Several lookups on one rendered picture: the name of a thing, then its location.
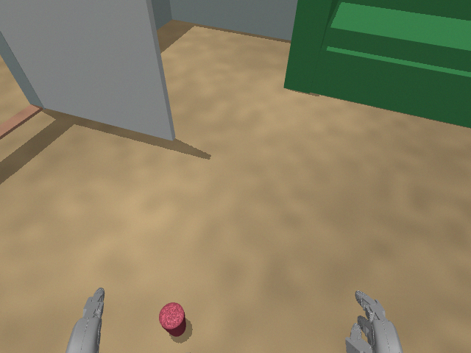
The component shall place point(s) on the sofa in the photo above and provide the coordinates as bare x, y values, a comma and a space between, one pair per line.
409, 56

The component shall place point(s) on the left robot hand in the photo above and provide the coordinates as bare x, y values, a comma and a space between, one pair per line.
85, 336

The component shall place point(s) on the cup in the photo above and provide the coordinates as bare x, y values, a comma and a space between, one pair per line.
172, 319

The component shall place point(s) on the right robot hand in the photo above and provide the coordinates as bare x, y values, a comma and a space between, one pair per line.
381, 334

